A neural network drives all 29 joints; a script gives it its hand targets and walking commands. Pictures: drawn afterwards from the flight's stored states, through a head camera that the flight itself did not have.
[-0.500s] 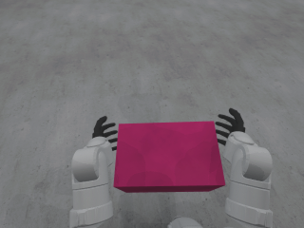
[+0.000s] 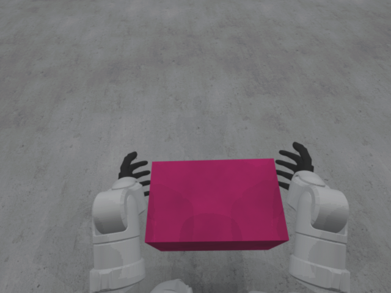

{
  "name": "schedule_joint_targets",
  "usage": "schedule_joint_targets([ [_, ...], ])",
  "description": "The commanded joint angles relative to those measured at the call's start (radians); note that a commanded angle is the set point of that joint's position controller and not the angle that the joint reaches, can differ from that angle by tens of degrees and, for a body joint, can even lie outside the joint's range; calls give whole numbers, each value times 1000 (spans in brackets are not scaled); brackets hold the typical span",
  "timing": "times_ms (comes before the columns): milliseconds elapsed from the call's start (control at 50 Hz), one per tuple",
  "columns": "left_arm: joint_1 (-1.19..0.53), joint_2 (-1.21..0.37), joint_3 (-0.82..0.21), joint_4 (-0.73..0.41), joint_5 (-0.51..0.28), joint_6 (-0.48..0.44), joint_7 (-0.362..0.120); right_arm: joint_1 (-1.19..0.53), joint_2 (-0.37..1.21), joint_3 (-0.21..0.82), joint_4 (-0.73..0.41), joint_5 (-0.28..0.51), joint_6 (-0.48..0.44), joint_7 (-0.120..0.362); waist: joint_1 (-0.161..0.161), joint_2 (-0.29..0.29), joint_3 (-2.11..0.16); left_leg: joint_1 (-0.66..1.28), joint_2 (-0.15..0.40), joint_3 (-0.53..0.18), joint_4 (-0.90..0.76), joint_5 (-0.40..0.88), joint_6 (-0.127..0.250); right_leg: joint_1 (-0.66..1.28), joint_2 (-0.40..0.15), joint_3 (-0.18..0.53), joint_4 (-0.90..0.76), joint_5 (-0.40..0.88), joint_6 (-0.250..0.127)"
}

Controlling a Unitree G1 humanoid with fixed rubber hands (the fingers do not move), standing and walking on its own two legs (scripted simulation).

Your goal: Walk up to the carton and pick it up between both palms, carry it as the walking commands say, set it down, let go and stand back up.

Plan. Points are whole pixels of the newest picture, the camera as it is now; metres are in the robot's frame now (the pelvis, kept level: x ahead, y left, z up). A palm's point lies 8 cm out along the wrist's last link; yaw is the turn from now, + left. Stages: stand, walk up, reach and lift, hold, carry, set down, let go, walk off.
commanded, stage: carry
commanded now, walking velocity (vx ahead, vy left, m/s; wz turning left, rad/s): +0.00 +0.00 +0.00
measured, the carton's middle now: (213, 208) +0.29 +0.01 -0.03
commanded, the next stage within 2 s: hold in 1.94 s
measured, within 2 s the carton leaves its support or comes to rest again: neither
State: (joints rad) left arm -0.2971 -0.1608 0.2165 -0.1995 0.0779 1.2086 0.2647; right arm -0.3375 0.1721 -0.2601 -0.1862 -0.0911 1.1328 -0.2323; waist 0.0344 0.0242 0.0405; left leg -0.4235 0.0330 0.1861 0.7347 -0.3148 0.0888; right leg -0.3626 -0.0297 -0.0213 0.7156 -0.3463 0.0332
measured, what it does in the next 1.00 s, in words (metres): stands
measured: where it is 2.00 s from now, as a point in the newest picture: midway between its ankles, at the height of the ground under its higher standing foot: outside the picture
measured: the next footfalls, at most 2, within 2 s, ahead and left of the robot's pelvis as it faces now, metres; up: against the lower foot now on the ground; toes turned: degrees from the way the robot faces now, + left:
none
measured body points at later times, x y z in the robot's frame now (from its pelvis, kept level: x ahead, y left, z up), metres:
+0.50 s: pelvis -0.03 +0.00 +0.00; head -0.03 -0.01 +0.45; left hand +0.27 +0.17 +0.06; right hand +0.28 -0.16 +0.06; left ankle +0.06 +0.06 -0.71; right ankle +0.02 -0.14 -0.71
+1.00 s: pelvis -0.02 -0.02 +0.00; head -0.02 -0.01 +0.45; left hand +0.28 +0.15 +0.06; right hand +0.29 -0.19 +0.07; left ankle +0.06 +0.06 -0.71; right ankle +0.02 -0.14 -0.71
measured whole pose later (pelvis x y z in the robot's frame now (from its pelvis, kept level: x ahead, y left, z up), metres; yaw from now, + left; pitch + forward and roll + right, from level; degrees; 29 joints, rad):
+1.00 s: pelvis -0.02 -0.02 +0.00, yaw +0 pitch -2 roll +0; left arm -0.27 -0.15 0.22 -0.06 0.11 1.00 0.21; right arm -0.32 0.16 -0.26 -0.03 -0.14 0.96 -0.16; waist -0.01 0.00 0.03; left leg -0.40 0.03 0.19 0.68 -0.25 0.09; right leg -0.36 -0.03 -0.02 0.71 -0.31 0.01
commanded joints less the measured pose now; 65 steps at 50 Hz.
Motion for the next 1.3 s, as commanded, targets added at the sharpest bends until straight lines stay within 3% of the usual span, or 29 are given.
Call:
schedule_joint_targets([
  [0, -738, -910, -817, -196, -450, -31, -472, -514, 926, 805, -63, 436, 53, 454, -35, 25, -629, 352, 255, -314, -205, 614, 4, 51, -57, 45, -20, 110, -16],
  [40, -752, -909, -822, -189, -440, -32, -464, -476, 902, 784, -15, 418, 54, 464, -33, 129, -570, 334, 305, -348, -259, 623, 41, 17, -12, 8, -57, -74, -14],
  [120, -725, -887, -769, -94, -390, -53, -462, -471, 893, 731, 76, 386, 38, 474, -27, 63, -564, 215, 216, -257, -273, 351, -3, 154, -43, 50, -129, 171, -40],
  [160, -677, -848, -685, 50, -320, -86, -468, -446, 861, 664, 196, 320, 4, 477, -30, -3, -525, 144, 187, -240, -326, 43, -28, 165, -55, 73, -161, 140, -62],
  [240, -658, -849, -662, 127, -284, -147, -472, -470, 852, 647, 219, 299, -65, 482, -36, 110, -466, 106, 230, -315, -468, -203, -36, 96, -12, 31, -100, 19, -62],
  [260, -682, -848, -699, 40, -317, -152, -472, -465, 866, 694, 160, 330, -68, 482, -39, 116, -459, 78, 247, -336, -498, -242, -29, 102, 3, 14, -66, -10, -68],
  [280, -659, -826, -628, 175, -257, -177, -473, -444, 846, 619, 290, 266, -94, 481, -36, 97, -444, 63, 248, -326, -504, -265, -23, 107, 14, 9, -45, 12, -61],
  [320, -636, -820, -643, 162, -266, -200, -479, -430, 841, 642, 270, 273, -116, 483, -35, 97, -434, 29, 250, -305, -523, -322, -23, 132, 18, 9, -34, 10, -66],
  [340, -653, -836, -673, 95, -300, -205, -477, -492, 847, 695, 157, 312, -125, 478, -38, 76, -450, 30, 254, -317, -544, -344, -34, 139, 29, -3, -15, -11, -70],
  [360, -642, -835, -635, 142, -273, -216, -479, -497, 845, 675, 201, 292, -134, 476, -31, 36, -446, -1, 239, -288, -525, -332, -34, 173, 21, -3, -19, 26, -67],
  [420, -669, -841, -713, -21, -354, -205, -477, -504, 866, 770, 55, 361, -124, 464, -33, -1, -490, 41, 213, -260, -476, -258, -45, 197, 13, -3, -81, 53, -71],
  [440, -643, -833, -691, 16, -332, -201, -477, -500, 855, 769, 84, 345, -116, 462, -29, -67, -459, 25, 208, -241, -460, -245, -47, 201, -9, 28, -142, 68, -73],
  [500, -626, -824, -686, 26, -336, -189, -478, -500, 844, 760, 75, 344, -108, 455, -35, -57, -488, 112, 169, -222, -390, -139, -58, 149, -58, 96, -217, 113, -78],
  [520, -641, -818, -681, 10, -336, -188, -477, -511, 852, 764, 67, 348, -106, 451, -36, -114, -515, 125, 157, -203, -346, -87, -60, 157, -72, 107, -224, 139, -83],
  [700, -588, -790, -677, 1, -305, -199, -462, -454, 838, 742, 104, 350, -116, 459, -34, -35, -575, 208, 159, -203, -261, 169, -47, 168, -89, 115, -175, 298, -74],
  [780, -559, -782, -638, 74, -252, -222, -456, -447, 822, 700, 162, 318, -135, 469, -34, 1, -553, 199, 179, -229, -297, 130, -36, 143, -73, 107, -159, 218, -74],
  [800, -551, -795, -656, 42, -269, -223, -458, -482, 830, 739, 87, 346, -141, 471, -33, -23, -546, 191, 197, -259, -323, 86, -30, 148, -61, 96, -159, 164, -73],
  [820, -545, -776, -627, 92, -243, -233, -456, -435, 818, 700, 173, 312, -146, 473, -31, -11, -536, 184, 205, -265, -341, 70, -27, 148, -54, 97, -163, 141, -72],
  [840, -572, -771, -651, 25, -265, -237, -454, -426, 826, 717, 149, 325, -148, 472, -31, 1, -561, 192, 205, -261, -334, 58, -31, 149, -56, 93, -168, 144, -79],
  [860, -551, -751, -605, 112, -224, -253, -458, -411, 806, 670, 224, 279, -168, 468, -30, -27, -552, 175, 195, -243, -323, 73, -31, 166, -59, 92, -179, 178, -74],
  [880, -580, -780, -678, 2, -283, -246, -455, -433, 829, 737, 111, 335, -160, 470, -34, -24, -550, 173, 179, -224, -317, 40, -42, 164, -66, 97, -178, 193, -82],
  [980, -532, -744, -632, 99, -231, -267, -458, -390, 792, 680, 208, 268, -182, 465, -36, -2, -522, 164, 175, -233, -355, -55, -43, 141, -62, 98, -187, 133, -83],
  [1020, -568, -749, -678, 10, -274, -274, -456, -390, 802, 714, 135, 295, -192, 458, -36, -22, -547, 190, 194, -243, -336, 32, -36, 158, -64, 102, -192, 175, -78],
  [1080, -533, -731, -644, 79, -242, -280, -459, -370, 777, 674, 190, 260, -198, 455, -36, -52, -555, 197, 157, -192, -278, 137, -44, 169, -81, 121, -187, 283, -76],
  [1100, -530, -745, -667, 50, -261, -279, -456, -392, 791, 700, 139, 293, -200, 456, -37, -2, -585, 211, 174, -221, -293, 135, -45, 162, -76, 107, -157, 219, -78],
  [1120, -547, -733, -673, 4, -274, -280, -456, -381, 784, 705, 126, 289, -196, 451, -36, -59, -555, 190, 178, -224, -297, 98, -38, 158, -67, 104, -180, 203, -73],
  [1200, -508, -723, -636, 101, -229, -293, -455, -353, 768, 666, 214, 254, -215, 456, -33, 28, -562, 205, 205, -251, -335, 79, -29, 140, -45, 90, -169, 131, -74],
  [1240, -552, -727, -712, -70, -294, -278, -451, -391, 786, 749, 50, 316, -198, 449, -33, -4, -534, 170, 195, -249, -335, 42, -30, 152, -52, 93, -191, 138, -81],
  [1280, -491, -710, -642, 88, -234, -275, -453, -356, 760, 675, 181, 255, -196, 444, -35, -25, -541, 169, 188, -231, -320, 62, -36, 161, -58, 92, -186, 181, -76],
])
